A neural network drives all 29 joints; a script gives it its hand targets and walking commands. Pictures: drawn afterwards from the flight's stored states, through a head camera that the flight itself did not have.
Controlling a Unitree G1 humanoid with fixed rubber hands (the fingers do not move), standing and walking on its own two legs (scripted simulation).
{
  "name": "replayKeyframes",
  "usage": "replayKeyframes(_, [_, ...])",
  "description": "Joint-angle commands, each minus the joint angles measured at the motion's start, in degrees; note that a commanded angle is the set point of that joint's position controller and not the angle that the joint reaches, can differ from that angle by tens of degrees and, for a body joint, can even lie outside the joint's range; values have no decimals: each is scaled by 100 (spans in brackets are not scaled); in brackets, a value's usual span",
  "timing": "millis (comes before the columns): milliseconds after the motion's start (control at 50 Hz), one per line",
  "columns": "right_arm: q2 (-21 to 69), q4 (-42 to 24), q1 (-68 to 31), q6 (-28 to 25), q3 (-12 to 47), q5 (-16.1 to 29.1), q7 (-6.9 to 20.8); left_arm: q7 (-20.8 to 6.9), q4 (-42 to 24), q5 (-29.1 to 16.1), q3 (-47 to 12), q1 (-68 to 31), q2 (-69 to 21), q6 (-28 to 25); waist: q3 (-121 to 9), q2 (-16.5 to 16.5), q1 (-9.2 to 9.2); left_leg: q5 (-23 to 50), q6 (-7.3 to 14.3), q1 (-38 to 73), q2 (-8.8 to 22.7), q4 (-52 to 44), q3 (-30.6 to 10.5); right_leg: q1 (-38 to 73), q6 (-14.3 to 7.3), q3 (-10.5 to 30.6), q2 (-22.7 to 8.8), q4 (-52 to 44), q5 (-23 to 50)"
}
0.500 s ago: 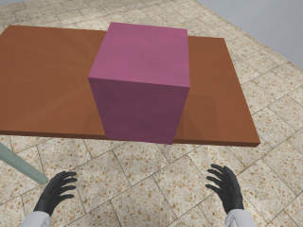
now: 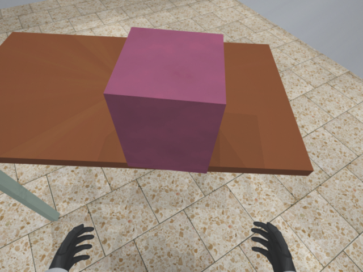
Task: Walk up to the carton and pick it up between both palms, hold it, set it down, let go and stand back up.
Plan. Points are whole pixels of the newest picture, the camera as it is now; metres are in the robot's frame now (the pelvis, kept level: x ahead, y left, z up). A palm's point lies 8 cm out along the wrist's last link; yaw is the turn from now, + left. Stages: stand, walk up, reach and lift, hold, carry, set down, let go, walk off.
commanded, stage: set down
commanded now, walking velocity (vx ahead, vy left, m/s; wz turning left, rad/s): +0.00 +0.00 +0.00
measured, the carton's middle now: (171, 105) +0.46 +0.03 +0.09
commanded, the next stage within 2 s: let go in 0.16 s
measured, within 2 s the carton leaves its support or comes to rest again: neither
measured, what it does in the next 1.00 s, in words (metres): stands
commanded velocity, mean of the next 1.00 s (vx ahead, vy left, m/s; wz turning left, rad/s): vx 0.00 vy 0.00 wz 0.00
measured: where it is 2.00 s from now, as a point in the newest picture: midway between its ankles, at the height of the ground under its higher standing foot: outside the picture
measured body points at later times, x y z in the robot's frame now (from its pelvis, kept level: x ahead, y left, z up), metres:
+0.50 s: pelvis +0.01 +0.00 +0.00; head +0.06 +0.00 +0.45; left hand +0.16 +0.24 -0.09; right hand +0.17 -0.22 -0.08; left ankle +0.04 +0.09 -0.74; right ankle -0.03 -0.11 -0.74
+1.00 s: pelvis +0.02 -0.01 +0.00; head +0.04 +0.00 +0.45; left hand +0.16 +0.27 -0.09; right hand +0.16 -0.29 -0.09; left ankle +0.04 +0.09 -0.74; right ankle -0.03 -0.11 -0.74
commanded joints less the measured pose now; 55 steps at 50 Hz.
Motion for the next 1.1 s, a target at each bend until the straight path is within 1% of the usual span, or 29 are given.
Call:
replayKeyframes(0, [-822,413,-918,-367,-399,-604,114,99,-122,154,177,-434,315,-309,-799,332,309,506,-443,2469,393,-323,-280,-1163,-194,-288,42,-679,287])
replayKeyframes(20, [-860,446,-990,-407,-402,-630,141,115,-124,151,194,-438,280,-332,-774,373,302,518,-460,2430,401,-347,-277,-1170,-190,-315,56,-687,246])
replayKeyframes(40, [-799,330,-999,-449,-360,-651,141,94,-117,69,159,-463,291,-361,-852,214,300,499,-423,2422,382,-304,-273,-1154,-166,-301,51,-684,300])
replayKeyframes(80, [-893,647,-1079,-462,-449,-696,162,119,87,157,217,-502,262,-341,-793,239,227,472,-402,2464,328,-279,-235,-1189,-181,-316,27,-671,337])
replayKeyframes(100, [-938,750,-1147,-460,-455,-697,186,150,45,206,200,-558,237,-347,-759,319,279,329,-425,2479,376,-331,-270,-1176,-176,-327,31,-644,246])
replayKeyframes(140, [-918,860,-1157,-502,-432,-691,173,132,126,170,170,-569,249,-352,-854,234,243,438,-416,2537,331,-255,-243,-1198,-148,-299,24,-664,337])
replayKeyframes(160, [-936,976,-1128,-504,-425,-648,186,133,180,193,164,-529,177,-346,-812,238,141,530,-430,2575,344,-263,-266,-1167,-165,-313,40,-698,410])
replayKeyframes(240, [-920,975,-1100,-611,-353,-638,176,85,262,208,258,-550,198,-426,-986,-6,143,814,-387,2724,281,-118,-261,-1180,-104,-278,21,-717,709])
replayKeyframes(280, [-1019,1193,-1161,-632,-387,-626,215,105,295,269,230,-597,143,-439,-968,207,124,946,-440,2826,293,-102,-249,-1191,-118,-319,48,-701,740])
replayKeyframes(440, [-1081,1258,-1236,-708,-368,-634,210,59,477,292,225,-628,130,-488,-823,54,57,1102,-398,2792,285,-11,-237,-1262,-69,-299,25,-701,927])
replayKeyframes(480, [-1106,1401,-1242,-727,-434,-606,231,116,434,370,229,-634,137,-506,-1010,270,94,1140,-449,2860,325,21,-265,-1210,-125,-312,36,-676,847])
replayKeyframes(560, [-1145,1388,-1249,-777,-450,-644,240,88,529,317,206,-615,109,-536,-1061,23,90,1221,-400,2909,320,65,-257,-1235,-95,-316,54,-651,1026])
replayKeyframes(640, [-1201,1620,-1348,-806,-446,-624,287,133,570,424,211,-596,68,-532,-1055,159,119,1318,-445,2870,314,83,-277,-1152,-96,-345,37,-635,1030])
replayKeyframes(660, [-2117,2045,-456,-212,-611,-1005,63,102,1118,894,490,-321,1098,-722,-2104,234,-5,1775,-92,1598,864,437,-713,120,-21,418,-672,-63,919])
replayKeyframes(680, [-2168,2007,-535,30,-636,-1060,-29,84,982,942,617,-388,1393,-783,-1832,-215,-43,1045,-12,1050,789,330,-716,321,-109,546,-716,-31,811])
replayKeyframes(720, [-2006,1937,-737,197,-587,-1037,-3,49,1142,946,573,-449,1252,-843,-1331,-177,-54,429,75,741,704,209,-701,142,-96,573,-748,-161,632])
replayKeyframes(740, [-1911,1949,-838,185,-541,-993,11,39,1184,901,600,-427,1226,-877,-1271,4,27,490,69,623,673,152,-753,165,-85,634,-804,-127,625])
replayKeyframes(760, [-1885,2014,-819,207,-486,-985,19,12,1296,914,561,-506,1243,-923,-1217,-89,-34,472,76,666,671,128,-705,27,-127,597,-773,-151,653])
replayKeyframes(780, [-1988,1990,-873,174,-525,-975,39,8,1324,859,600,-428,1266,-966,-1276,143,27,603,150,780,664,92,-787,38,-149,643,-818,-166,733])
replayKeyframes(800, [-2024,2035,-951,162,-517,-993,66,-28,1422,819,568,-444,1223,-1007,-1341,-43,34,715,204,784,731,139,-846,72,-124,644,-820,-175,694])
replayKeyframes(860, [-2136,2107,-843,208,-499,-985,61,-58,1544,835,552,-458,1236,-1005,-1061,-4,-48,882,180,799,760,99,-792,-73,-100,571,-778,-240,888])
replayKeyframes(880, [-2123,2126,-831,237,-460,-979,69,-59,1587,801,550,-425,1305,-1007,-1185,240,-15,1091,202,907,777,124,-847,30,-155,603,-826,-165,1049])
replayKeyframes(920, [-2149,2082,-765,238,-445,-959,93,-64,1721,768,592,-341,1433,-1019,-1401,171,-98,1194,202,1014,794,118,-821,149,-158,647,-852,-179,1137])
replayKeyframes(940, [-2193,2044,-845,225,-470,-956,90,-83,1678,779,562,-397,1403,-1018,-1331,-48,-54,1204,192,1015,797,121,-858,94,-127,575,-811,-191,1168])
replayKeyframes(960, [-2204,2115,-762,237,-431,-971,94,-72,1711,780,580,-439,1403,-1012,-1516,205,-57,1468,158,1054,770,141,-828,220,-133,586,-829,-153,1405])
replayKeyframes(1000, [-2262,2106,-844,266,-426,-937,75,-70,1820,738,522,-359,1363,-1016,-1338,4,-12,1426,199,1116,822,138,-887,71,-105,556,-823,-152,1284])
replayKeyframes(1020, [-2393,2055,-812,261,-452,-938,67,-65,1825,760,549,-405,1440,-1050,-1238,260,-131,1640,184,1151,848,129,-891,6,-113,589,-821,-212,1449])
replayKeyframes(1040, [-2365,2106,-705,273,-490,-923,69,-59,1878,770,587,-388,1545,-1040,-1283,284,-93,1617,187,1162,835,140,-908,103,-85,557,-797,-164,1442])
replayKeyframes(1080, [-2375,2100,-732,278,-474,-934,46,-72,1894,742,537,-423,1398,-1045,-1482,20,-73,1614,180,1156,801,192,-827,238,-108,551,-803,-188,1551])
